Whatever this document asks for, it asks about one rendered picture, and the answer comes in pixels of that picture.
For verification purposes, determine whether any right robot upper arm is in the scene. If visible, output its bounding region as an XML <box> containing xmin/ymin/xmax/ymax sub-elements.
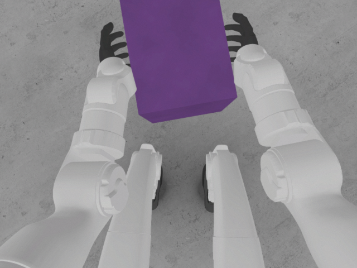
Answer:
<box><xmin>260</xmin><ymin>139</ymin><xmax>357</xmax><ymax>268</ymax></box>

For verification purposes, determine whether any carton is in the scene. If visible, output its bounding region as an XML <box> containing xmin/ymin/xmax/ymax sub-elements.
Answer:
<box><xmin>120</xmin><ymin>0</ymin><xmax>237</xmax><ymax>123</ymax></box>

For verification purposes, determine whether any left robot upper arm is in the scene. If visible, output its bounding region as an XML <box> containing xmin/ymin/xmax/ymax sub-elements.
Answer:
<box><xmin>0</xmin><ymin>161</ymin><xmax>129</xmax><ymax>268</ymax></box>

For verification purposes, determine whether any left robot foot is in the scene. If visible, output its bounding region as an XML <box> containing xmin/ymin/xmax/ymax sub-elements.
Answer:
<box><xmin>152</xmin><ymin>166</ymin><xmax>163</xmax><ymax>210</ymax></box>

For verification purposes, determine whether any robot right hand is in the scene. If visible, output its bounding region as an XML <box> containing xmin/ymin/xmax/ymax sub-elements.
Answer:
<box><xmin>224</xmin><ymin>13</ymin><xmax>258</xmax><ymax>62</ymax></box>

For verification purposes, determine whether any left robot forearm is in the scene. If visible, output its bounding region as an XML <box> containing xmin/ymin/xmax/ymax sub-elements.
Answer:
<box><xmin>53</xmin><ymin>57</ymin><xmax>137</xmax><ymax>198</ymax></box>

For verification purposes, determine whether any robot left hand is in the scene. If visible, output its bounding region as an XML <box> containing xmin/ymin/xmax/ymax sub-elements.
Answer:
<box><xmin>99</xmin><ymin>22</ymin><xmax>131</xmax><ymax>67</ymax></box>

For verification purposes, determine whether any right robot forearm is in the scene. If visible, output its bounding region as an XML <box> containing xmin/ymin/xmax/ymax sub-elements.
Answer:
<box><xmin>234</xmin><ymin>44</ymin><xmax>342</xmax><ymax>185</ymax></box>

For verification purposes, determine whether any right robot foot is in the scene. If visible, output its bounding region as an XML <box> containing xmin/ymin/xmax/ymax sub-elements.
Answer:
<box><xmin>202</xmin><ymin>164</ymin><xmax>214</xmax><ymax>213</ymax></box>

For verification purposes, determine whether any robot foot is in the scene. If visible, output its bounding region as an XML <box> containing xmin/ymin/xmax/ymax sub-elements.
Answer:
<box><xmin>202</xmin><ymin>164</ymin><xmax>214</xmax><ymax>213</ymax></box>
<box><xmin>152</xmin><ymin>166</ymin><xmax>163</xmax><ymax>210</ymax></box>

